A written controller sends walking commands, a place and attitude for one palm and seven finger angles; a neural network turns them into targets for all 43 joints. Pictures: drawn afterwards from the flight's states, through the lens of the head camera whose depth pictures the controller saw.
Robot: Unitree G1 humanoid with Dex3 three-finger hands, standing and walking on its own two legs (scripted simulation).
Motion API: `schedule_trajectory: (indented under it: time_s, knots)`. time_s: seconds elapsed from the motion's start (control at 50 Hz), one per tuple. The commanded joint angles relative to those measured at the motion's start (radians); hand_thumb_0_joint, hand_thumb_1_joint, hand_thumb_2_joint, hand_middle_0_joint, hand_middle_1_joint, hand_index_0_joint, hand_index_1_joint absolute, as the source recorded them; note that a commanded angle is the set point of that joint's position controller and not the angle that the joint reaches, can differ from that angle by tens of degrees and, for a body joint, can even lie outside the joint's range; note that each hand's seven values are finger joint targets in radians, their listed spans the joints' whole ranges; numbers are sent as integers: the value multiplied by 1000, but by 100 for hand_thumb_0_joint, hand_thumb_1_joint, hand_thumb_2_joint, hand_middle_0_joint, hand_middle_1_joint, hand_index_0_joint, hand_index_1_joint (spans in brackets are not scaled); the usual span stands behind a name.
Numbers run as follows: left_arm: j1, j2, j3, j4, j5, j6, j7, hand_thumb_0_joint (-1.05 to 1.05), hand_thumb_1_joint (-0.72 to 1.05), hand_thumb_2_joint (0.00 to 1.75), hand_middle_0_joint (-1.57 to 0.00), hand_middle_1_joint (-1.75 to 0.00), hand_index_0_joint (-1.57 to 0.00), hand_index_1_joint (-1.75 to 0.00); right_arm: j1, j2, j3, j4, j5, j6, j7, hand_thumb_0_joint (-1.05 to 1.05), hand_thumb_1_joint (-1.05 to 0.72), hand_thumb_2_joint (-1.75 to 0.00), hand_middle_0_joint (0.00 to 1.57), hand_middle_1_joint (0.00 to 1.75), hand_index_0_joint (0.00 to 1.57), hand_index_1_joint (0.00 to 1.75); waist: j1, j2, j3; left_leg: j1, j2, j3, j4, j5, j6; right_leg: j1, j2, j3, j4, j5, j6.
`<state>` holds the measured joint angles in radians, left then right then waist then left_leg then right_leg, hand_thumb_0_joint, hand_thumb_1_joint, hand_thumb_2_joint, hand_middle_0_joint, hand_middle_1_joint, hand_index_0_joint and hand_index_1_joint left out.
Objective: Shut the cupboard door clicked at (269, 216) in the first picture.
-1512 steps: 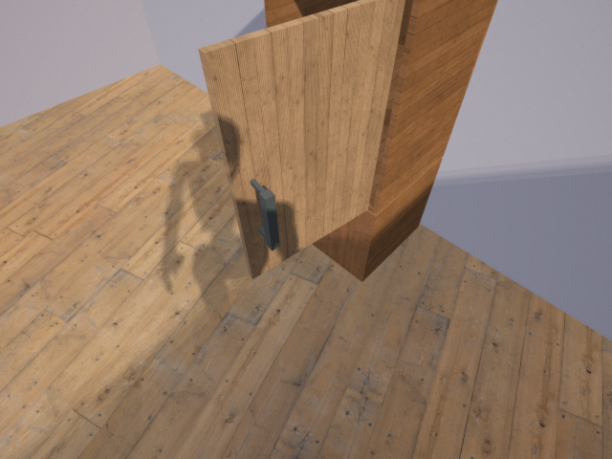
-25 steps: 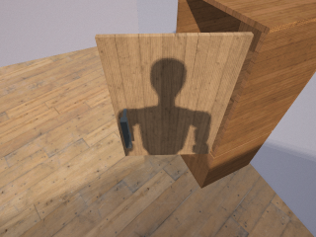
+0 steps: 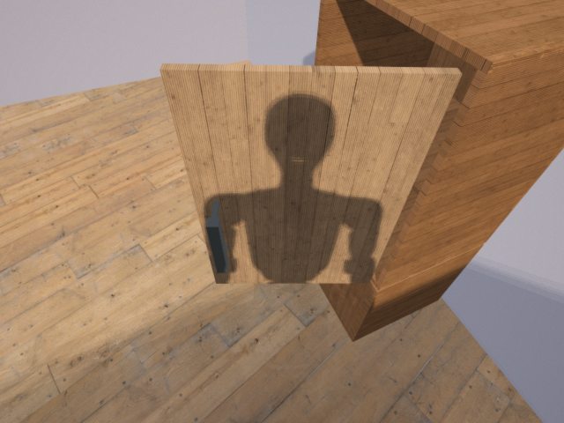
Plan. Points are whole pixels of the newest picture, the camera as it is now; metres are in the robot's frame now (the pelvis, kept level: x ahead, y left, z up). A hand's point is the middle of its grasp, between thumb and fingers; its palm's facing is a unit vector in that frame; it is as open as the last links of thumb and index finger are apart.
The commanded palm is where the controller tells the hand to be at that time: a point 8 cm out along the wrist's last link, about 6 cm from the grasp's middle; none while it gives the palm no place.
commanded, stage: come to a stop and stand still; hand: left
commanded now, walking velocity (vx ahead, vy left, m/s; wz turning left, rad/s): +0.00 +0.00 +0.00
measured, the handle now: (219, 238) +0.47 +0.16 -0.10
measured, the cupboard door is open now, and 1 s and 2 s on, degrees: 66 66 66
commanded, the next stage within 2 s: look again from close up in 0.54 s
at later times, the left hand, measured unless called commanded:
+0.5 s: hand out of the picture +0.05 +0.16 -0.17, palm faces +0.00 -0.98 -0.21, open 7.4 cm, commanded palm none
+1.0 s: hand out of the picture +0.04 +0.15 -0.17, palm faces +0.01 -0.98 -0.21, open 7.4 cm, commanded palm none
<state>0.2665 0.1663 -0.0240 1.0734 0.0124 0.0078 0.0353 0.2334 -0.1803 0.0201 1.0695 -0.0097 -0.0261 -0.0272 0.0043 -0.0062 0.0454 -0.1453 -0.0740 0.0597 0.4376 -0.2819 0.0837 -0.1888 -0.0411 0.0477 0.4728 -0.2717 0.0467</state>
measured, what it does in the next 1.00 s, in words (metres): stands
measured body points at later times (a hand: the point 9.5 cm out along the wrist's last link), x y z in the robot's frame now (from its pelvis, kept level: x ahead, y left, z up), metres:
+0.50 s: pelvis +0.02 -0.02 +0.00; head +0.04 -0.02 +0.45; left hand +0.05 +0.21 -0.16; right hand +0.04 -0.26 -0.15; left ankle -0.03 +0.06 -0.74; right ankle -0.01 -0.15 -0.74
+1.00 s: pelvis +0.02 -0.03 +0.00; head +0.04 -0.02 +0.45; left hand +0.04 +0.20 -0.16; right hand +0.05 -0.26 -0.15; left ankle -0.03 +0.06 -0.74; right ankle -0.01 -0.15 -0.74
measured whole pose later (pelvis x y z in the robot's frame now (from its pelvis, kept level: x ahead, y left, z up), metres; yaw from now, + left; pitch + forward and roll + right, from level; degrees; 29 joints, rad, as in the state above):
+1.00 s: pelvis +0.02 -0.03 +0.00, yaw +1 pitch +0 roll +0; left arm 0.25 0.19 -0.02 1.08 0.01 0.00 0.03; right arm 0.22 -0.17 0.02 1.12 -0.01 -0.03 -0.04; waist 0.00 -0.02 0.05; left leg -0.11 -0.03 0.03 0.40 -0.29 0.04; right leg -0.14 0.00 0.02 0.43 -0.28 0.00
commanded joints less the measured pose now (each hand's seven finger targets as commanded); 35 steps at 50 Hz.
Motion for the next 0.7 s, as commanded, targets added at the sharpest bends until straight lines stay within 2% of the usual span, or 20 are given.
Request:
schedule_trajectory:
  time_s: [0.0,0.04,0.16,0.22,0.24,0.26,0.32,0.36,0.38,0.46,0.5,0.56,0.68]
  knots:
    - [47,126,29,-42,1,-22,11,0,90,90,-20,-30,-20,-30,49,-119,-27,-25,2,-16,-8,0,-90,-90,20,30,20,30,-3,2,-23,-2,161,-136,-75,310,-24,15,-55,40,-30,220,-77]
    - [43,127,30,-45,2,-24,12,0,90,90,-20,-30,-20,-30,44,-117,-28,-24,2,-15,-8,0,-90,-90,20,30,20,30,-2,-13,-18,-2,161,-133,-66,324,-23,20,-56,41,-29,251,-79]
    - [27,137,34,-53,0,-25,11,0,90,90,-20,-30,-20,-30,38,-118,-28,-16,1,-15,-9,0,-90,-90,20,30,20,30,-2,5,-22,-1,161,-130,-64,324,-29,33,-59,46,-33,271,-84]
    - [25,137,33,-54,-1,-24,9,0,90,90,-20,-30,-20,-30,38,-118,-26,-11,0,-14,-9,0,-90,-90,20,30,20,30,-1,0,-26,3,163,-131,-72,300,-30,34,-58,47,-38,251,-85]
    - [20,139,34,-56,1,-25,10,0,90,90,-20,-30,-20,-30,36,-115,-28,-10,1,-13,-9,0,-90,-90,20,30,20,30,-1,-16,-9,-10,162,-131,-68,301,-29,34,-57,47,-40,265,-86]
    - [21,143,35,-57,0,-25,10,0,90,90,-20,-30,-20,-30,37,-121,-27,-9,0,-14,-9,0,-90,-90,20,30,20,30,-1,2,-26,0,162,-128,-69,306,-31,41,-61,51,-39,272,-88]
    - [16,147,35,-57,-2,-25,9,0,90,90,-20,-30,-20,-30,37,-123,-27,-5,0,-15,-10,0,-90,-90,20,30,20,30,0,6,-35,10,165,-128,-68,326,-32,47,-62,47,-39,283,-87]
    - [18,151,36,-58,-2,-28,10,0,90,90,-20,-30,-20,-30,35,-123,-28,-5,1,-13,-10,0,-90,-90,20,30,20,30,-2,-11,-32,6,164,-126,-65,314,-34,52,-66,50,-44,308,-91]
    - [16,149,37,-59,-2,-28,10,0,90,90,-20,-30,-20,-30,39,-123,-28,-2,0,-14,-10,0,-90,-90,20,30,20,30,-2,-6,-47,15,165,-126,-66,324,-35,58,-65,49,-41,309,-91]
    - [15,150,37,-57,-2,-28,10,0,90,90,-20,-30,-20,-30,35,-123,-27,3,1,-13,-11,0,-90,-90,20,30,20,30,-1,4,-20,4,165,-125,-70,317,-36,52,-65,49,-51,304,-92]
    - [18,149,36,-53,-4,-28,9,0,90,90,-20,-30,-20,-30,36,-123,-27,7,1,-13,-11,0,-90,-90,20,30,20,30,0,7,-36,20,166,-126,-71,318,-36,56,-66,49,-54,300,-91]
    - [19,150,35,-51,-3,-29,9,0,90,90,-20,-30,-20,-30,34,-123,-26,10,2,-12,-11,0,-90,-90,20,30,20,30,-1,-6,-25,11,166,-126,-73,299,-37,55,-66,51,-63,297,-92]
    - [18,148,36,-47,-5,-28,8,0,90,90,-20,-30,-20,-30,41,-123,-24,15,1,-14,-13,0,-90,-90,20,30,20,30,-1,15,-32,22,170,-128,-82,330,-38,61,-62,45,-62,292,-90]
